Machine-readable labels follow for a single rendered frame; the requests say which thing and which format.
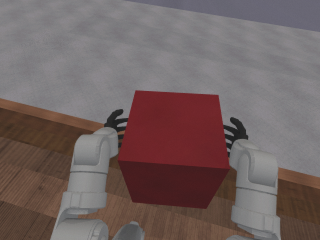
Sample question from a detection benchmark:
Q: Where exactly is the right robot forearm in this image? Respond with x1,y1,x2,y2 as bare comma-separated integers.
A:
229,139,281,240

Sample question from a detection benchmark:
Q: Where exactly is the right robot hand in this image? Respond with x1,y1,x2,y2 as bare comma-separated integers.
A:
223,117,248,157

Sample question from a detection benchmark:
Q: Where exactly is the robot left upper arm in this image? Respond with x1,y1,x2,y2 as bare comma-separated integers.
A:
51,218,109,240

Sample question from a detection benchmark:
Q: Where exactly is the robot left shin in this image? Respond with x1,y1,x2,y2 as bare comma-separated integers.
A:
129,221,139,226

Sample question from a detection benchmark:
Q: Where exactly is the carton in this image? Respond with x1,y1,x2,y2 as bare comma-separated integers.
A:
117,90,230,209

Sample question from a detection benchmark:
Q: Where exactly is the left robot forearm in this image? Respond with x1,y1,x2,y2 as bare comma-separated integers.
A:
50,127,119,240

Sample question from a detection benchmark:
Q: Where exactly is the robot left thigh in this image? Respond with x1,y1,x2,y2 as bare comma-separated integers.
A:
112,224,145,240

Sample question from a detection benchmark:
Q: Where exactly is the left robot hand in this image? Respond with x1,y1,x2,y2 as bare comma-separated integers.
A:
104,109,128,148

